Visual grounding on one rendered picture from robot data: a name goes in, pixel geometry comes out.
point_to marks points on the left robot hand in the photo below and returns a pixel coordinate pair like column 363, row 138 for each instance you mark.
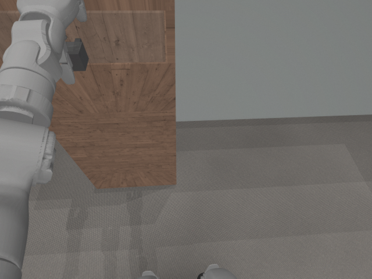
column 66, row 11

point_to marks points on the drawer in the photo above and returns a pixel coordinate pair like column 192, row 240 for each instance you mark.
column 108, row 36

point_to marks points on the robot left forearm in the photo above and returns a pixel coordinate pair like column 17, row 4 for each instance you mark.
column 31, row 68

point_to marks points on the cabinet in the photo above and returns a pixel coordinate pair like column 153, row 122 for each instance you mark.
column 118, row 120

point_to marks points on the robot left shin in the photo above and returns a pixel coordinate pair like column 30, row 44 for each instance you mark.
column 148, row 273

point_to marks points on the left robot upper arm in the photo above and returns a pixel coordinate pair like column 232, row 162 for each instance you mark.
column 27, row 156

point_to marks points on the handle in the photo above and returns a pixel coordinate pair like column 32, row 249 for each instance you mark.
column 78, row 55

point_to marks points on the robot shin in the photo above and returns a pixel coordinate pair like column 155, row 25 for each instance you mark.
column 212, row 266
column 148, row 273

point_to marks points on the robot right shin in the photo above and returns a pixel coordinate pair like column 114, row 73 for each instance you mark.
column 212, row 266

